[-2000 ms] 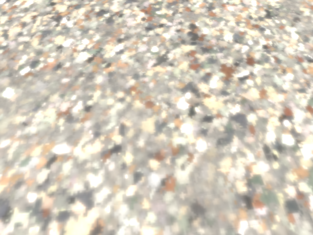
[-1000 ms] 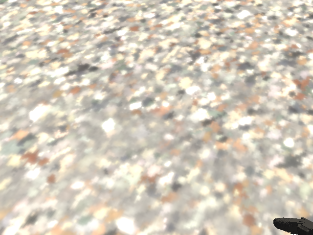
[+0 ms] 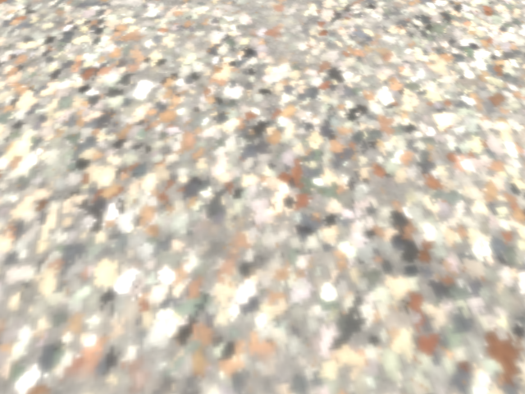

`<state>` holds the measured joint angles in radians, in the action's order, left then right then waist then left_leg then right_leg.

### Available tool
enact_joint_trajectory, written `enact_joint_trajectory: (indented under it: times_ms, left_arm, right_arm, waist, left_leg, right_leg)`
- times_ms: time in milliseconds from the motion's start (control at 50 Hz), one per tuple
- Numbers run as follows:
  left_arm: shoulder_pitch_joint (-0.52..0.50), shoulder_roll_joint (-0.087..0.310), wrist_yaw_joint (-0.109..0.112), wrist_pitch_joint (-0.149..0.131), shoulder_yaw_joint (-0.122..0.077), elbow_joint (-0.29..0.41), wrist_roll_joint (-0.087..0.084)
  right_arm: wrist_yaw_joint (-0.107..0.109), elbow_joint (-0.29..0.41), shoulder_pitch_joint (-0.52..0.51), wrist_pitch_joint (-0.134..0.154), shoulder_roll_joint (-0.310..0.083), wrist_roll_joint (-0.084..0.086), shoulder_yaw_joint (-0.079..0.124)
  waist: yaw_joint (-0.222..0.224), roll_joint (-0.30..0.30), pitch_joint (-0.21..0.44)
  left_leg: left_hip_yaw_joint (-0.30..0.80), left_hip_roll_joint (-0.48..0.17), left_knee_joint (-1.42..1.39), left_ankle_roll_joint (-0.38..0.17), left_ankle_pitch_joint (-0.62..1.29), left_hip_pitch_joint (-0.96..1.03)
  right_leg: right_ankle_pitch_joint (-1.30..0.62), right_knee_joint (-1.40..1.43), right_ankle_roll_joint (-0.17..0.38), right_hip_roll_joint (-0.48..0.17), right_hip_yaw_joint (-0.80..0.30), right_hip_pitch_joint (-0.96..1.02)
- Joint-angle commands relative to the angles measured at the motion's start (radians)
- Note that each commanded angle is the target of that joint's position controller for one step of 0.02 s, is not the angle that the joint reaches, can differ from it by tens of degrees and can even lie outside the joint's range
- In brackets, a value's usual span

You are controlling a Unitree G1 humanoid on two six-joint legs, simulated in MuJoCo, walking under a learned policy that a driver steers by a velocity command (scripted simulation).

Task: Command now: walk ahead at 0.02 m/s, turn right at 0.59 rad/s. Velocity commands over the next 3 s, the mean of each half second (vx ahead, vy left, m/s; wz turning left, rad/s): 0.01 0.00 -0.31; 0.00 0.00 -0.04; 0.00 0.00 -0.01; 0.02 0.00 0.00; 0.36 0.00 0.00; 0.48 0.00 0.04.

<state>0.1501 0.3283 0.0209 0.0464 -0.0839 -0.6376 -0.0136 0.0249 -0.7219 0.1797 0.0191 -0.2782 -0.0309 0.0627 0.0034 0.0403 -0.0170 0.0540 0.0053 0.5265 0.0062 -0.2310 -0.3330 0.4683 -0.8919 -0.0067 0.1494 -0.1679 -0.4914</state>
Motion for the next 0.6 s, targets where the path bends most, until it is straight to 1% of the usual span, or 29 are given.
enact_joint_trajectory:
  times_ms: [20,40,60,80,120,140,180,220,240,260,280,300,320,340,360,380,400,420,440,460,480,500,520,540,560,580,600]
  left_arm:
    - [0.079,0.144,0.008,0.005,-0.055,0.029,-0.002]
    - [0.079,0.116,0.007,0.015,-0.048,0.030,-0.004]
    - [0.064,0.093,0.004,0.018,-0.040,0.040,-0.009]
    - [0.033,0.073,0.003,0.017,-0.032,0.055,-0.012]
    - [-0.012,0.047,0.002,0.012,-0.020,0.078,-0.009]
    - [-0.017,0.038,-0.001,0.010,-0.014,0.082,-0.005]
    - [-0.022,0.026,-0.007,0.007,-0.005,0.087,0.001]
    - [-0.012,0.039,-0.012,0.008,-0.006,0.081,0.001]
    - [0.003,0.042,-0.015,0.008,-0.008,0.073,0.001]
    - [0.031,0.037,-0.018,0.007,-0.008,0.058,0.002]
    - [0.064,0.031,-0.021,0.005,-0.007,0.039,0.005]
    - [0.067,0.054,-0.019,0.004,-0.009,0.040,0.010]
    - [0.087,0.117,-0.008,0.004,-0.017,0.051,0.018]
    - [0.018,0.128,-0.009,0.001,-0.010,0.055,0.038]
    - [-0.005,0.066,-0.015,-0.014,0.002,0.063,0.046]
    - [-0.019,0.039,-0.017,-0.028,0.013,0.045,0.052]
    - [-0.035,0.049,-0.015,-0.037,0.011,0.037,0.046]
    - [-0.051,0.050,-0.014,-0.045,0.013,0.033,0.036]
    - [-0.057,0.047,-0.012,-0.048,0.016,0.024,0.033]
    - [-0.062,0.033,-0.011,-0.048,0.022,0.016,0.031]
    - [-0.062,0.023,-0.012,-0.047,0.026,0.007,0.028]
    - [-0.042,0.017,-0.013,-0.046,0.026,-0.005,0.025]
    - [-0.024,0.015,-0.016,-0.046,0.027,-0.016,0.029]
    - [0.001,0.020,-0.018,-0.043,0.025,-0.017,0.033]
    - [-0.016,0.023,-0.017,-0.040,0.028,-0.024,0.036]
    - [-0.028,0.026,-0.016,-0.040,0.027,-0.028,0.032]
    - [-0.031,0.021,-0.013,-0.040,0.027,-0.034,0.029]
  right_arm:
    - [0.012,0.096,-0.069,0.006,-0.125,0.015,0.033]
    - [0.016,0.096,-0.071,0.002,-0.119,0.022,0.029]
    - [0.019,0.094,-0.065,-0.004,-0.122,0.020,0.028]
    - [0.021,0.088,-0.043,-0.009,-0.124,0.016,0.030]
    - [0.023,0.075,-0.005,-0.018,-0.139,0.013,0.035]
    - [0.021,0.073,-0.005,-0.021,-0.150,0.015,0.039]
    - [0.012,0.072,-0.021,-0.024,-0.172,0.023,0.046]
    - [0.003,0.062,-0.018,-0.025,-0.181,0.034,0.047]
    - [-0.001,0.056,-0.018,-0.026,-0.182,0.041,0.046]
    - [-0.003,0.050,-0.030,-0.027,-0.179,0.050,0.043]
    - [-0.003,0.041,-0.029,-0.026,-0.166,0.059,0.037]
    - [-0.006,0.016,0.023,-0.019,-0.140,0.057,0.026]
    - [-0.015,0.022,0.047,-0.009,-0.081,0.016,0.005]
    - [-0.017,0.044,0.037,0.000,-0.042,0.001,-0.010]
    - [-0.008,0.044,-0.034,-0.004,-0.100,0.005,0.001]
    - [-0.008,0.042,-0.053,-0.007,-0.112,0.016,0.007]
    - [-0.003,0.025,-0.048,-0.011,-0.103,0.018,0.007]
    - [0.000,0.018,-0.037,-0.018,-0.110,0.014,0.009]
    - [-0.002,0.008,-0.022,-0.019,-0.106,0.015,0.008]
    - [-0.006,-0.004,0.001,-0.018,-0.093,0.016,0.003]
    - [-0.010,-0.015,0.019,-0.014,-0.083,0.016,-0.002]
    - [-0.012,-0.020,0.016,-0.012,-0.089,0.011,-0.004]
    - [-0.013,-0.018,0.011,-0.012,-0.106,0.009,-0.004]
    - [-0.013,-0.036,0.010,-0.013,-0.156,0.017,0.009]
    - [-0.015,-0.043,0.007,-0.012,-0.135,0.020,0.008]
    - [-0.016,-0.051,0.003,-0.009,-0.113,0.017,0.002]
    - [-0.014,-0.060,-0.001,-0.006,-0.110,0.013,0.002]
  waist:
    - [0.029,-0.162,0.075]
    - [0.021,-0.167,0.063]
    - [0.014,-0.175,0.053]
    - [-0.005,-0.192,0.053]
    - [-0.035,-0.218,0.077]
    - [-0.037,-0.226,0.093]
    - [-0.041,-0.243,0.108]
    - [-0.044,-0.256,0.109]
    - [-0.038,-0.253,0.106]
    - [-0.018,-0.242,0.100]
    - [0.003,-0.227,0.093]
    - [-0.002,-0.182,0.100]
    - [-0.029,0.013,0.158]
    - [-0.059,0.201,0.132]
    - [-0.001,0.145,0.111]
    - [-0.009,0.139,0.091]
    - [-0.012,0.138,0.080]
    - [-0.012,0.152,0.064]
    - [-0.021,0.143,0.063]
    - [-0.033,0.121,0.072]
    - [-0.044,0.097,0.080]
    - [-0.037,0.070,0.083]
    - [-0.022,0.045,0.074]
    - [0.010,-0.025,0.031]
    - [-0.009,-0.043,0.009]
    - [-0.014,-0.049,-0.002]
    - [-0.012,-0.060,0.004]
  left_leg:
    - [0.229,-0.283,-0.168,-0.185,0.352,0.182]
    - [0.183,-0.267,-0.168,-0.182,0.375,0.183]
    - [0.131,-0.242,-0.178,-0.182,0.379,0.178]
    - [0.109,-0.230,-0.182,-0.190,0.384,0.195]
    - [0.101,-0.244,-0.173,-0.212,0.417,0.256]
    - [0.092,-0.252,-0.165,-0.217,0.427,0.262]
    - [0.076,-0.265,-0.161,-0.224,0.444,0.236]
    - [0.084,-0.277,-0.152,-0.230,0.445,0.226]
    - [0.087,-0.277,-0.141,-0.227,0.431,0.222]
    - [0.077,-0.266,-0.119,-0.213,0.414,0.204]
    - [0.062,-0.249,-0.094,-0.183,0.380,0.167]
    - [0.041,-0.223,-0.069,-0.119,0.286,0.097]
    - [-0.042,-0.144,0.083,-0.026,0.044,-0.017]
    - [-0.082,-0.072,0.086,0.037,-0.242,-0.080]
    - [-0.046,-0.083,0.145,0.062,-0.277,-0.048]
    - [-0.036,-0.081,0.149,0.061,-0.245,-0.048]
    - [-0.036,-0.076,0.130,0.063,-0.213,-0.043]
    - [-0.024,-0.080,0.116,0.070,-0.182,-0.034]
    - [-0.021,-0.079,0.106,0.074,-0.159,-0.002]
    - [-0.028,-0.075,0.062,0.075,-0.109,0.043]
    - [-0.033,-0.075,-0.019,0.072,0.006,0.098]
    - [-0.024,-0.081,-0.076,0.066,0.137,0.143]
    - [-0.010,-0.098,-0.098,0.057,0.221,0.173]
    - [-0.024,-0.090,-0.072,0.037,0.164,0.144]
    - [-0.027,-0.080,-0.084,0.022,0.104,0.115]
    - [-0.025,-0.079,-0.098,0.021,0.096,0.114]
    - [-0.021,-0.078,-0.106,0.025,0.112,0.119]
  right_leg:
    - [0.011,-0.325,-0.059,-0.077,0.029,-0.145]
    - [-0.022,-0.354,-0.075,-0.083,0.041,-0.155]
    - [-0.048,-0.332,-0.084,-0.090,0.074,-0.149]
    - [-0.062,-0.281,-0.091,-0.094,0.095,-0.145]
    - [-0.049,-0.164,-0.100,-0.108,0.108,-0.122]
    - [-0.035,-0.100,-0.099,-0.120,0.115,-0.079]
    - [-0.020,0.031,-0.086,-0.135,0.145,0.026]
    - [-0.039,0.145,-0.071,-0.132,0.171,0.100]
    - [-0.076,0.222,-0.059,-0.129,0.180,0.137]
    - [-0.161,0.343,-0.039,-0.123,0.194,0.196]
    - [-0.283,0.495,-0.011,-0.112,0.209,0.283]
    - [-0.394,0.568,0.019,-0.144,0.153,0.397]
    - [-0.645,0.555,0.069,-0.323,-0.058,0.539]
    - [-0.712,0.526,0.208,-0.455,-0.163,0.436]
    - [-0.585,0.550,0.250,-0.430,-0.156,0.371]
    - [-0.531,0.556,0.226,-0.393,-0.125,0.361]
    - [-0.503,0.552,0.200,-0.359,-0.095,0.361]
    - [-0.536,0.546,0.188,-0.354,-0.087,0.355]
    - [-0.591,0.533,0.184,-0.348,-0.073,0.340]
    - [-0.613,0.521,0.176,-0.333,-0.053,0.329]
    - [-0.589,0.508,0.156,-0.313,-0.031,0.321]
    - [-0.498,0.503,0.124,-0.285,-0.016,0.315]
    - [-0.379,0.501,0.098,-0.256,-0.007,0.298]
    - [-0.298,0.522,0.078,-0.222,0.013,0.268]
    - [-0.263,0.514,0.065,-0.211,0.026,0.276]
    - [-0.262,0.502,0.064,-0.208,0.031,0.275]
    - [-0.288,0.494,0.066,-0.208,0.036,0.282]
